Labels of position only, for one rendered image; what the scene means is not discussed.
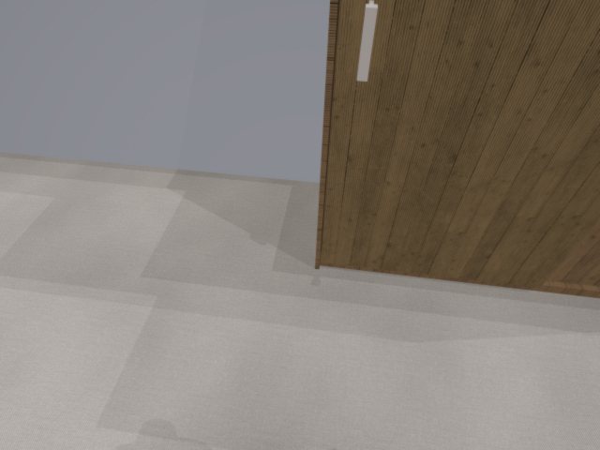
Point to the handle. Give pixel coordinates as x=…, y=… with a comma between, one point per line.
x=367, y=41

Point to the wardrobe door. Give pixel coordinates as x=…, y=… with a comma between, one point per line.
x=582, y=265
x=473, y=149

